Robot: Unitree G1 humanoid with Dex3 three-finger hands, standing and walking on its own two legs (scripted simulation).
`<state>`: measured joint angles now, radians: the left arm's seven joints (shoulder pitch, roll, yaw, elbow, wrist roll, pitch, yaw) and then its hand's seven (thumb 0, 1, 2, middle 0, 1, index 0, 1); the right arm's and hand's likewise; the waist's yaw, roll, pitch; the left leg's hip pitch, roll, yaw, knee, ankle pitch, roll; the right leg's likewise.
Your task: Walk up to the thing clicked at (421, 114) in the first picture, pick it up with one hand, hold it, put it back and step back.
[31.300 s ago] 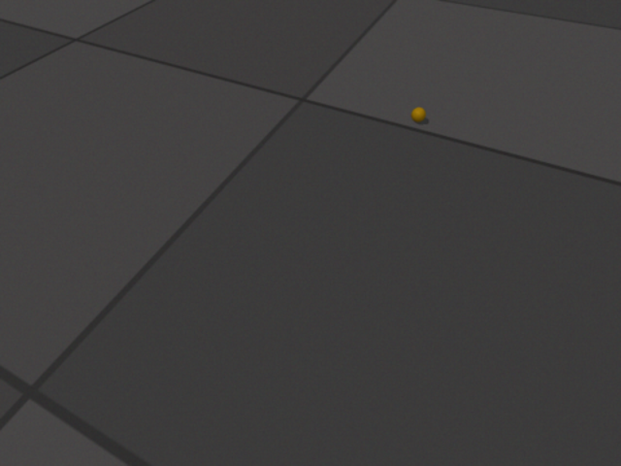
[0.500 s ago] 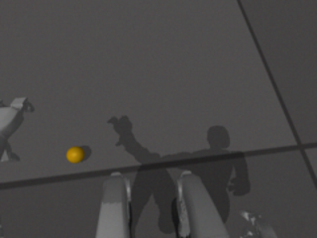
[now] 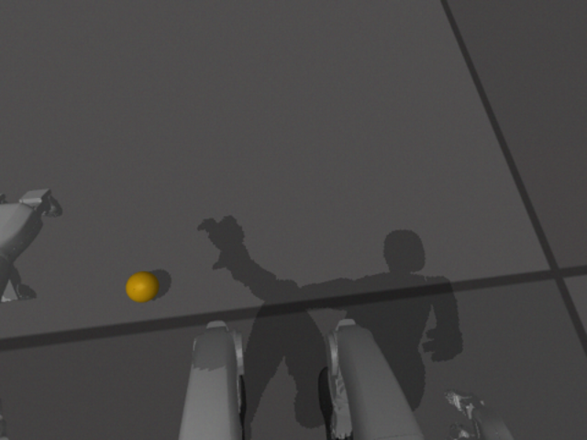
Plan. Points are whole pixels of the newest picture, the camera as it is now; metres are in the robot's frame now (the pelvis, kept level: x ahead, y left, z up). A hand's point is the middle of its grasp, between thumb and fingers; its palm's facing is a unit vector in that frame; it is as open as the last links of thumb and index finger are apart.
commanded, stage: go down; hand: left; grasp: from above
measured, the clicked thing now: (142, 286) +0.42 +0.33 -0.53
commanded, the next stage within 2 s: withdraw in 0.42 s
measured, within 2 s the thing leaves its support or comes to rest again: neither
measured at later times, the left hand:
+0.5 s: hand (23, 259) +0.36 +0.37 -0.08, palm faces -0.43 -0.06 -0.90, open 12.3 cm
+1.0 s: hand (90, 273) +0.38 +0.35 -0.25, palm faces -0.45 -0.06 -0.89, open 13.6 cm
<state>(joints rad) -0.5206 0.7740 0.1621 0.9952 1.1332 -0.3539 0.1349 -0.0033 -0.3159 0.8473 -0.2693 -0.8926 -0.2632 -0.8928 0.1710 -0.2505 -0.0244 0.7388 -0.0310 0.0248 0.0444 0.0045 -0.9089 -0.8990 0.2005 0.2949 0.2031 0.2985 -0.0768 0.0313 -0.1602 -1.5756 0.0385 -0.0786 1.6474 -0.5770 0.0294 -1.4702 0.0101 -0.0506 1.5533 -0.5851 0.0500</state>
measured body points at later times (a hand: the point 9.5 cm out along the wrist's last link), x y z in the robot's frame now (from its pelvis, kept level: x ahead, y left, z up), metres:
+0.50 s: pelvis +0.01 +0.00 +0.00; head +0.17 +0.05 +0.42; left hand +0.38 +0.37 -0.03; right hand +0.12 -0.27 -0.12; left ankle +0.08 +0.10 -0.53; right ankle +0.07 -0.16 -0.53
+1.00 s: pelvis -0.01 +0.00 -0.11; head +0.21 +0.07 +0.28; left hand +0.40 +0.35 -0.20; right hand +0.09 -0.29 -0.22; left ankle +0.08 +0.10 -0.53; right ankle +0.07 -0.16 -0.53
